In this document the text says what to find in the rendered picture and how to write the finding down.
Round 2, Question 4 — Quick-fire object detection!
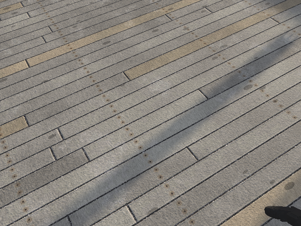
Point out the robot right hand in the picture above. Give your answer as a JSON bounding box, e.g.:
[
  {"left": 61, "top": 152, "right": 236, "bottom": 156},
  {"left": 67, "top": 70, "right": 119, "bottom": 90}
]
[{"left": 264, "top": 205, "right": 301, "bottom": 226}]

